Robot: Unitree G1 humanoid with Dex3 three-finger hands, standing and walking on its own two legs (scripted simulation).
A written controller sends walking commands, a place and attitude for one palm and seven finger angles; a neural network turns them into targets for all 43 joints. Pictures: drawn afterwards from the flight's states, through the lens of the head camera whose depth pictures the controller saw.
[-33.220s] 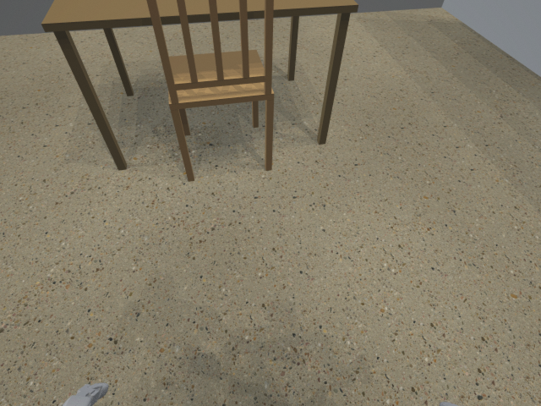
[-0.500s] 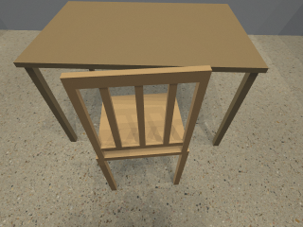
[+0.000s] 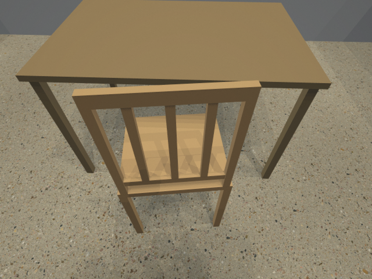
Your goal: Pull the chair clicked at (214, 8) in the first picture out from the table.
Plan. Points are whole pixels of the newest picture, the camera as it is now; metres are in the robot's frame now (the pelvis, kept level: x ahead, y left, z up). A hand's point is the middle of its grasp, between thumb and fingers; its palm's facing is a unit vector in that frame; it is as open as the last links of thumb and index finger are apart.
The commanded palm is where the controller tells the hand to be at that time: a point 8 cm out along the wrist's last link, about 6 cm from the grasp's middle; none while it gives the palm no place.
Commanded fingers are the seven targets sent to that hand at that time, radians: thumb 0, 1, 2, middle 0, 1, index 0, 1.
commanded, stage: take the last steps up to it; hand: left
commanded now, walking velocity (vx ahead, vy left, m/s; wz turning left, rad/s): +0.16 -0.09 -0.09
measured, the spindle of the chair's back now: (172, 146) +0.48 +0.07 -0.06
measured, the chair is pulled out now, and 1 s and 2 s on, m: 0.18 0.18 0.18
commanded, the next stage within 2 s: come to a stop and stand still in 0.28 s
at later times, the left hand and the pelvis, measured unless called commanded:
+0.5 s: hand out of the picture +0.02 +0.13 -0.19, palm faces +0.03 -0.98 -0.20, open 7.4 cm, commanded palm none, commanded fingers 0.00 0.90 0.90 -0.20 -0.30 -0.20 -0.30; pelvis +0.05 -0.03 -0.01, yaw -1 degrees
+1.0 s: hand out of the picture +0.09 +0.18 -0.17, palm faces +0.05 -0.97 -0.26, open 7.4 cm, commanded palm none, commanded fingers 0.00 0.90 0.90 -0.20 -0.30 -0.20 -0.30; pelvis +0.05 -0.01 +0.00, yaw +1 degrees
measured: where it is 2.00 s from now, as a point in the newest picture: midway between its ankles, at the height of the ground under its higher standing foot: outside the picture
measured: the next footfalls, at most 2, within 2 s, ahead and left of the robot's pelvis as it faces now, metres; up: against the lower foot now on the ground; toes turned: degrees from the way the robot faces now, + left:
none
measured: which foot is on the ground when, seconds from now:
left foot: down 0.00-1.00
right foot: down 0.00-1.00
